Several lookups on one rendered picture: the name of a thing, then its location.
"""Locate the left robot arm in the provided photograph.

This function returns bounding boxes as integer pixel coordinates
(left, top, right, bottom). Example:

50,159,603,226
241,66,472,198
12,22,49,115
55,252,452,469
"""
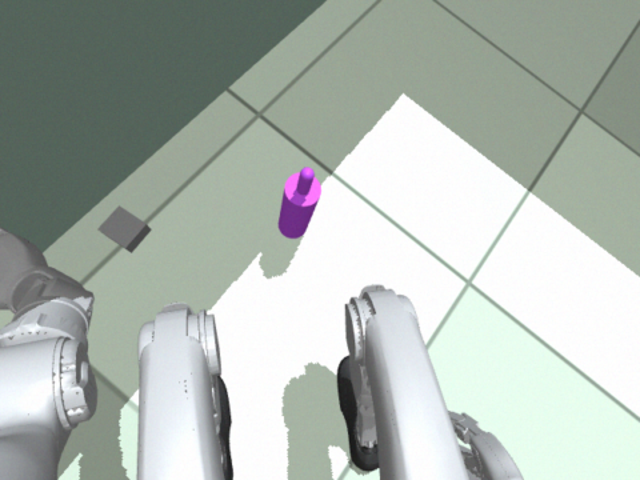
0,266,97,480

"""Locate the left robot foot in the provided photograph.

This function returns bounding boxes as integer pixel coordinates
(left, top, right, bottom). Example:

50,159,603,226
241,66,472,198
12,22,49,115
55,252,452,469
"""
217,376,233,480

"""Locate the right robot hand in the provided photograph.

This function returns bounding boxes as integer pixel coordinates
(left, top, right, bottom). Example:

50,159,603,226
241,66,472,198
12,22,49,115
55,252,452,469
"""
448,411,524,480

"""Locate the left robot hand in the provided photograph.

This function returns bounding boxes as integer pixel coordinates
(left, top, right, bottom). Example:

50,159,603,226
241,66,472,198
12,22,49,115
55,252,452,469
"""
0,227,49,310

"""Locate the right robot foot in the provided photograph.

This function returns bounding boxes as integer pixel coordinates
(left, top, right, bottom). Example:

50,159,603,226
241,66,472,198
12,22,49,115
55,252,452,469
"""
337,356,379,471

